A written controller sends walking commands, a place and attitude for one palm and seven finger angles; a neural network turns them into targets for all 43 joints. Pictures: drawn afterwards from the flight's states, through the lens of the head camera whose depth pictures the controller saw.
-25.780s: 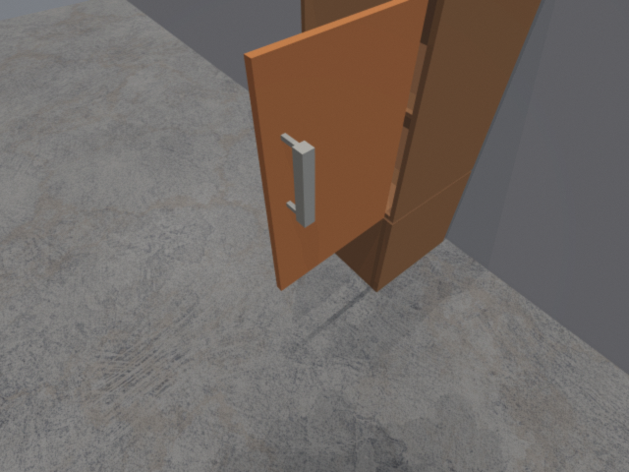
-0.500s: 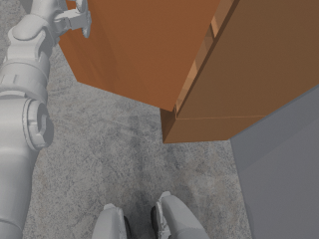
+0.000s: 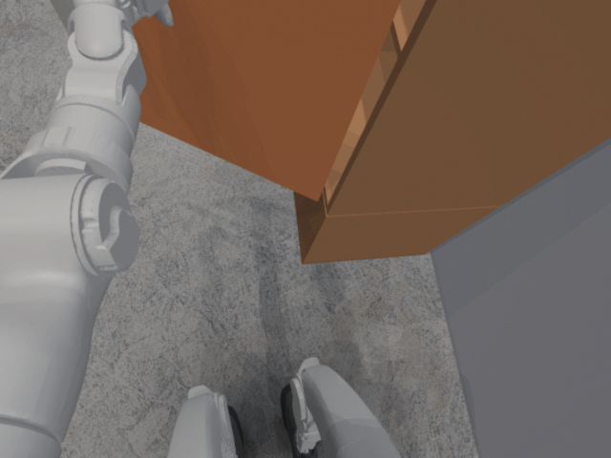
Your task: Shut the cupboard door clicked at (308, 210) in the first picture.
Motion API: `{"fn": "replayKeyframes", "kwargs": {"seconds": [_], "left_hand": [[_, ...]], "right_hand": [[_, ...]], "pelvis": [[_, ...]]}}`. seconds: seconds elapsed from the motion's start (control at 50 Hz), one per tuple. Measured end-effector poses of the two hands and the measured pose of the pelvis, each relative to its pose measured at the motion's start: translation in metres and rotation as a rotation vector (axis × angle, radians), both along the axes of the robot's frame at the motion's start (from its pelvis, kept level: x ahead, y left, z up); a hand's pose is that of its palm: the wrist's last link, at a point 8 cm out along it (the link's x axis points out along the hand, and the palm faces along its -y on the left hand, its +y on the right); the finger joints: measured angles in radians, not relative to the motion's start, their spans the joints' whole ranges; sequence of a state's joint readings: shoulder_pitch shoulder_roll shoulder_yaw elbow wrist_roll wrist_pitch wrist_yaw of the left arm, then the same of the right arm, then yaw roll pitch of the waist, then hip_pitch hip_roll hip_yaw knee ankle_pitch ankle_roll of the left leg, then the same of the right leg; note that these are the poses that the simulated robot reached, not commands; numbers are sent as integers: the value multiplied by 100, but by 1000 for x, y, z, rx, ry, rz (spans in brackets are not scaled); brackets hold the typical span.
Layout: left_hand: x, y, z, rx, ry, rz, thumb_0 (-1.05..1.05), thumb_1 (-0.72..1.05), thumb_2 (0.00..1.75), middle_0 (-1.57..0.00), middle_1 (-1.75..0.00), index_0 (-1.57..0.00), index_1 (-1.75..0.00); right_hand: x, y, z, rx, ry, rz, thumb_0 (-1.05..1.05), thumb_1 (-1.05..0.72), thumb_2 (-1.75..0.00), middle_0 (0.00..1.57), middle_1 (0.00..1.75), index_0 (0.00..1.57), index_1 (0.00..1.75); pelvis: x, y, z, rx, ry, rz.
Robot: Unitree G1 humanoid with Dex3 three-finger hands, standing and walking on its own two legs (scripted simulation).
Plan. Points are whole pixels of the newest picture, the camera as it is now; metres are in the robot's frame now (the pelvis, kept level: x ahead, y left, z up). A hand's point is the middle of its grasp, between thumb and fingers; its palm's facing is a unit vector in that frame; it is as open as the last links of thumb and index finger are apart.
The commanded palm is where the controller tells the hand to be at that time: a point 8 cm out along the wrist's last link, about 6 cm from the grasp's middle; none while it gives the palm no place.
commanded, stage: pull the fist back off the door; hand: left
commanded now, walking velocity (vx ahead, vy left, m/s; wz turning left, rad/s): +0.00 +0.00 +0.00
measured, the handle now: out of the picture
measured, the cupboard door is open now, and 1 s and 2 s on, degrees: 60 60 60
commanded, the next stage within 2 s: draw the hand back to the body in 0.64 s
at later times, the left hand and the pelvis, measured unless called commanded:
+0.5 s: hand (160, 41) +0.55 +0.04 +0.12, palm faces -0.04 -1.00 -0.03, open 3.1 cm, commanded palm +0.51 +0.08 +0.13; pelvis +0.03 +0.00 +0.04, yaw +0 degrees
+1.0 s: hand (116, 85) +0.48 +0.08 +0.15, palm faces -0.02 -1.00 -0.05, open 3.1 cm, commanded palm +0.43 +0.13 +0.17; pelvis +0.02 +0.00 +0.06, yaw -1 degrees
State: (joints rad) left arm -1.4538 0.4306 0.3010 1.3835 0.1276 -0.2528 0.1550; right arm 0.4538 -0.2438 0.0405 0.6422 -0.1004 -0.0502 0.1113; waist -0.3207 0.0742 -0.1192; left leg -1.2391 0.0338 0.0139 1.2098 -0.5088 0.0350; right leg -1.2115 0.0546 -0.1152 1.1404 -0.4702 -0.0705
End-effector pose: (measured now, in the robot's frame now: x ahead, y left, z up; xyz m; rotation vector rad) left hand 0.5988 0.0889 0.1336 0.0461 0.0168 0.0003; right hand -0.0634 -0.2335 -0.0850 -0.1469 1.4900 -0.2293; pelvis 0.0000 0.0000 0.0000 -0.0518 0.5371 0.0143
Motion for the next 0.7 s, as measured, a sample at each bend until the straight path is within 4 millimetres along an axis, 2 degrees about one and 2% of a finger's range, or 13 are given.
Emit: {"fn": "replayKeyframes", "kwargs": {"seconds": [0.06, 0.18, 0.32, 0.4, 0.5, 0.62, 0.7], "left_hand": [[-2, -4, -4, 37, 20, -30, 0, 88, 92, -130, -150, -129, -150], [-12, -6, -8, -6, 70, -55, 1, 89, 91, -130, -150, -129, -150], [-28, -7, -3, -17, 29, -50, 1, 90, 90, -130, -150, -129, -150], [-42, -2, -6, -14, 26, -46, 2, 90, 90, -130, -150, -129, -150], [-66, 9, -7, -13, -3, -43, 2, 90, 90, -130, -150, -129, -150], [-98, 12, -4, -4, -13, -64, 2, 90, 90, -130, -150, -129, -150], [-105, 7, -4, -1, 2, -67, 2, 90, 90, -131, -150, -130, -150]], "right_hand": [[-11, 9, 2, 32, 34, -41, 0, -90, -90, 20, 30, 20, 30], [-24, 15, 17, 56, 80, -76, 0, -90, -90, 20, 30, 20, 30], [-14, 0, 28, 38, 76, -60, 0, -90, -90, 20, 30, 20, 30], [6, -13, 30, 18, 37, -42, 0, -90, -90, 20, 30, 20, 30], [42, -26, 30, 2, -46, -7, 0, -90, -90, 20, 30, 20, 30], [93, -32, 26, 6, -164, 52, 0, -90, -90, 20, 30, 20, 30], [119, -32, 24, -5, -238, 86, 0, -90, -90, 20, 30, 20, 30]], "pelvis": [[1, 0, 5, 5, -10, -3], [7, -1, 19, 14, -39, -11], [18, -1, 31, 23, -75, -12], [23, -2, 37, 29, -101, -13], [27, -3, 44, 35, -137, -12], [28, -3, 49, 38, -184, 2], [22, -4, 47, 39, -199, 18]]}}
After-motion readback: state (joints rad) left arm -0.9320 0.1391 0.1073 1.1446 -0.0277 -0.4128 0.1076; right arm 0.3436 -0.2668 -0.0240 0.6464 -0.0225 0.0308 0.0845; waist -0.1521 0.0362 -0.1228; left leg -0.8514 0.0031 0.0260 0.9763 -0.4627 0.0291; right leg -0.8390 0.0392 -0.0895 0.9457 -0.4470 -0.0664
